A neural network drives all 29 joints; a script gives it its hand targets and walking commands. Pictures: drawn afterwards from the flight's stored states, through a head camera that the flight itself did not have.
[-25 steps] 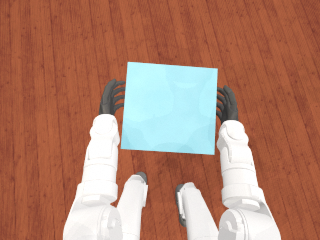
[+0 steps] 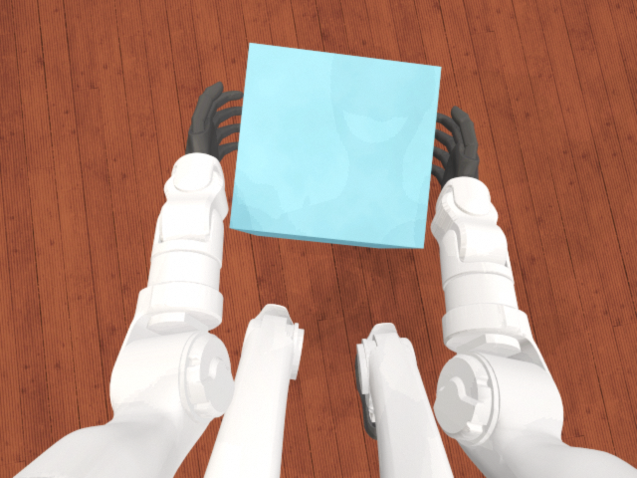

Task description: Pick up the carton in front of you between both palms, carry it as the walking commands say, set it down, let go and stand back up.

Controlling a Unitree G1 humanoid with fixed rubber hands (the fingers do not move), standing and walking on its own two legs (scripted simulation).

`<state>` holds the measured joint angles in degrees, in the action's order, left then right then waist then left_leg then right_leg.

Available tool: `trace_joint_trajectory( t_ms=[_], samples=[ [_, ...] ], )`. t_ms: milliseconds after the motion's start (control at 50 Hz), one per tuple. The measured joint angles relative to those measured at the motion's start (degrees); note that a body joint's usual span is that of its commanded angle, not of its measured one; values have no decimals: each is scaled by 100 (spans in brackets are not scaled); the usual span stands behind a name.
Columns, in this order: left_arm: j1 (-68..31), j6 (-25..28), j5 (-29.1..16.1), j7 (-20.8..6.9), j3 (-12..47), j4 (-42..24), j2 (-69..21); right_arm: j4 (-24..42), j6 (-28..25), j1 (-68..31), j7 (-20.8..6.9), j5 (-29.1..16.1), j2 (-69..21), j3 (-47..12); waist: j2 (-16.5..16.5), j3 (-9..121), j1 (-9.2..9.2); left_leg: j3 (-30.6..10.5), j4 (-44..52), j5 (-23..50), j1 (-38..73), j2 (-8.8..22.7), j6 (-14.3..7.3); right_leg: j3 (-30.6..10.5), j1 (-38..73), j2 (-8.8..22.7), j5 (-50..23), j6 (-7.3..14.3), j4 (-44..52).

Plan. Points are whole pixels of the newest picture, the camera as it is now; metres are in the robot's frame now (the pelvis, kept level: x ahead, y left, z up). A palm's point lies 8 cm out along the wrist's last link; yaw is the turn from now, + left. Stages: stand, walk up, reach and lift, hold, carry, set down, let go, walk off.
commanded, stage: set down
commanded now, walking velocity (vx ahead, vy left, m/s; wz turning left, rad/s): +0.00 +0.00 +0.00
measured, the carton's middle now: (328, 169) +0.48 +0.04 -0.18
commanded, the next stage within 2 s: none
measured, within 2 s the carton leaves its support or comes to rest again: rests again in 1.12 s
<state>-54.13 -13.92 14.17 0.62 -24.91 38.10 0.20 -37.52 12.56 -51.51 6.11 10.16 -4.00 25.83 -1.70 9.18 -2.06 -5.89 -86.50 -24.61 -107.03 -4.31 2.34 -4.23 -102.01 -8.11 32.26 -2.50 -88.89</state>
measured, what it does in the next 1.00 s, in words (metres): lowers itself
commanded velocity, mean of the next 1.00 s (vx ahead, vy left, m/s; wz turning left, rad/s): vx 0.00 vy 0.00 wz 0.00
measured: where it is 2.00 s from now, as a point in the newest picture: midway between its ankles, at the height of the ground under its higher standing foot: (320, 393)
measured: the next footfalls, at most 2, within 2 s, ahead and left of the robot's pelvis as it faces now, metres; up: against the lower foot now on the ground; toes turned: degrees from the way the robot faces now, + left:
none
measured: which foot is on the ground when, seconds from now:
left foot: down 0.00-1.00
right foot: down 0.00-1.00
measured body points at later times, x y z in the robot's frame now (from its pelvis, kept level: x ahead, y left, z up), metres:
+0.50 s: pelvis -0.03 +0.01 -0.11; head +0.32 +0.04 +0.17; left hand +0.51 +0.21 -0.25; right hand +0.52 -0.10 -0.26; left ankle +0.10 +0.13 -0.52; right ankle +0.05 -0.12 -0.52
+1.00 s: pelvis -0.03 +0.00 -0.17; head +0.35 +0.02 +0.08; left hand +0.53 +0.21 -0.33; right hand +0.53 -0.09 -0.35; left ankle +0.09 +0.12 -0.52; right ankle +0.05 -0.12 -0.52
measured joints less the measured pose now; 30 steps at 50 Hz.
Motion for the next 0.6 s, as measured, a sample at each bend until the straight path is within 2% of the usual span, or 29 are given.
trace_joint_trajectory(
  t_ms=[120, 360, 600],
  samples=[
    [-458, -64, -168, 107, 81, 120, 195, -154, 54, -495, 46, -151, 203, -29, -2, -225, -10, -1, -646, -97, -642, -57, -1, 16, -608, -62, 130, -87, -628],
    [-1498, -237, -184, 161, 65, 462, 575, -528, 198, -1571, 86, -174, 529, 91, -36, -868, -68, -32, -1617, -138, -1625, -155, 43, 81, -1554, -169, 238, -205, -1598],
    [-2450, -187, -475, 201, 289, 904, 1122, -905, 162, -2498, 354, -559, 928, -297, -46, -1852, -168, -22, -2539, -245, -2275, -189, 105, 155, -2195, -271, 392, -272, -2543]
  ],
)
